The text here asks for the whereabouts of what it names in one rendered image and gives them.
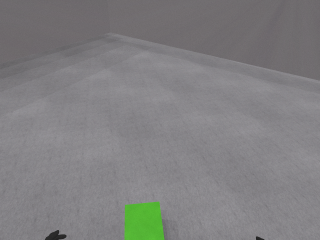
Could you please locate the carton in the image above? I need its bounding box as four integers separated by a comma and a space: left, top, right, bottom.
124, 201, 165, 240

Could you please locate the left robot hand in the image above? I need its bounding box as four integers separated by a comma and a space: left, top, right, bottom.
45, 230, 67, 240

